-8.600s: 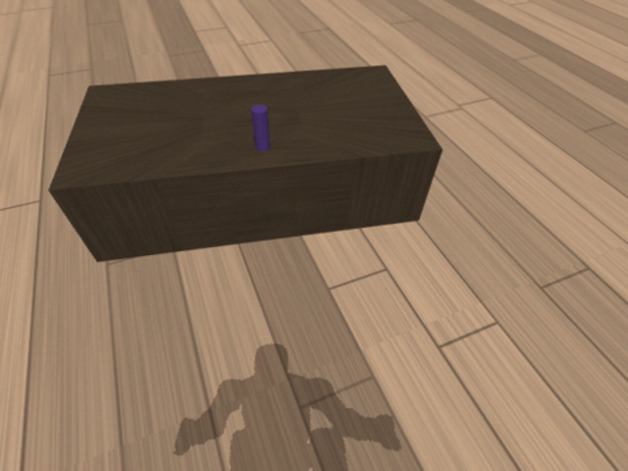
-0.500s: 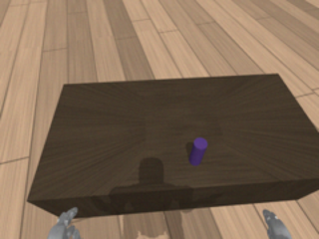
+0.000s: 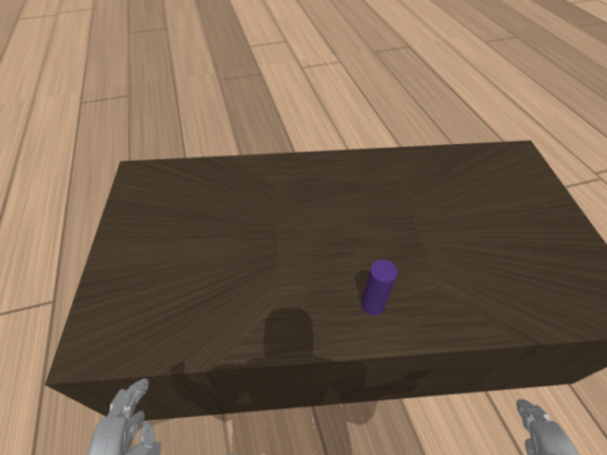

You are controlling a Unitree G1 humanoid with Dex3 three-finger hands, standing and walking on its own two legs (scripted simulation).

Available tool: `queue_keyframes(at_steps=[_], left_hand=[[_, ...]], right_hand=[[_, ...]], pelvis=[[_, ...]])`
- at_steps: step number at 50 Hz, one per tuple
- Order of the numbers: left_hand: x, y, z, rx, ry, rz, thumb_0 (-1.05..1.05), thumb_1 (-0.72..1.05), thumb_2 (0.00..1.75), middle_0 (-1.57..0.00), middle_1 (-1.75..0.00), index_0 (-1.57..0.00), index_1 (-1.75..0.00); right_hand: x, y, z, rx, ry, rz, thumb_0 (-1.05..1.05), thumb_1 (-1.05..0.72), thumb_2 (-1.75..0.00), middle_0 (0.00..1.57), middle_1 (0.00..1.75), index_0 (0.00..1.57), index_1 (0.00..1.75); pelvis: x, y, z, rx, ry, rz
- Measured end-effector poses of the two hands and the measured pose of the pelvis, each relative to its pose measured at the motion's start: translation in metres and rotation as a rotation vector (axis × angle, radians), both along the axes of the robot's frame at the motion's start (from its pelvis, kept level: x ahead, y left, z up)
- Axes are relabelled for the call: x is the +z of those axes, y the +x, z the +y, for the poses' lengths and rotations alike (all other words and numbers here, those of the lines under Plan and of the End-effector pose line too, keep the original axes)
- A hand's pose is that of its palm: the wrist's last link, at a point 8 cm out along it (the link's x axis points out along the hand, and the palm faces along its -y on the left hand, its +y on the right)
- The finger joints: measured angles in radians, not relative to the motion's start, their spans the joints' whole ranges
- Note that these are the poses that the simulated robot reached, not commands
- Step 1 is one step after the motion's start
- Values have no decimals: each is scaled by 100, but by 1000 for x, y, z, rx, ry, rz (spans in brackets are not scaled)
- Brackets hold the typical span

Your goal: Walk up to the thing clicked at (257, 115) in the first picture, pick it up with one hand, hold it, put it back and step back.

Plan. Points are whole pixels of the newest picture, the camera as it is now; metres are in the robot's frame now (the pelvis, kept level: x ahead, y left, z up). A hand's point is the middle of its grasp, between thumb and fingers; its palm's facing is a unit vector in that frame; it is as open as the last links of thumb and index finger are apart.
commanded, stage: go down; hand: right
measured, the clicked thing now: (378, 289) +0.49 -0.17 -0.26
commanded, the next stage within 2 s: approach in 1.78 s
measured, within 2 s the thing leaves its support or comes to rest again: neither
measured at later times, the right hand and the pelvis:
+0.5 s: hand (525, 338) +0.28 -0.31 -0.02, palm faces +0.14 +0.97 -0.20, open 17.3 cm; pelvis -0.02 +0.00 +0.00, yaw +0 degrees
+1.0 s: hand (536, 287) +0.35 -0.33 +0.00, palm faces +0.13 +0.99 -0.12, open 17.7 cm; pelvis -0.04 +0.00 -0.01, yaw +1 degrees
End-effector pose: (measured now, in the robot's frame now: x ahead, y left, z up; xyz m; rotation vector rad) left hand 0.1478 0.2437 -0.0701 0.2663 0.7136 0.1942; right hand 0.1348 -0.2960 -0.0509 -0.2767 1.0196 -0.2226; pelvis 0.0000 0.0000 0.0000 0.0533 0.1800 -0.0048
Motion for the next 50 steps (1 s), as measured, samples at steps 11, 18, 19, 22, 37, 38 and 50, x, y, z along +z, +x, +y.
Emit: queue_keyframes(at_steps=[11,18,19,22,37,38,50], left_hand=[[-2,-8,4,-6,47,-44,2,89,89,-19,-29,-20,-30],[-6,-30,12,18,79,3,2,89,89,-20,-30,-21,-30],[-6,-34,14,25,83,13,2,89,89,-20,-30,-21,-30],[-8,-49,20,50,89,49,2,89,89,-20,-30,-21,-30],[-24,-115,30,84,84,283,2,90,89,-20,-29,-20,-29],[-25,-116,31,79,86,290,2,90,89,-20,-29,-20,-29],[-27,-122,39,55,120,318,1,91,89,-20,-30,-21,-29]], right_hand=[[9,19,-18,-23,4,-123,-1,48,-4,6,5,6,5],[32,83,-41,-10,28,-293,-1,48,-4,6,5,7,5],[35,91,-44,-8,35,-307,-1,48,-4,6,5,7,5],[44,113,-52,-1,64,-339,-1,49,-4,6,5,6,4],[52,142,-71,42,143,-469,-1,57,-4,4,5,5,5],[53,144,-73,42,143,-488,-1,58,-4,4,5,5,5],[70,187,-85,70,155,-620,-2,59,-4,4,5,5,5]], pelvis=[[-7,-13,4,-12,2,-4],[-8,-22,5,-11,2,-4],[-7,-22,5,-10,3,-2],[-6,-23,3,-3,2,4],[-6,-29,0,17,-12,39],[-7,-31,0,16,-12,42],[-15,-42,5,19,-12,95]])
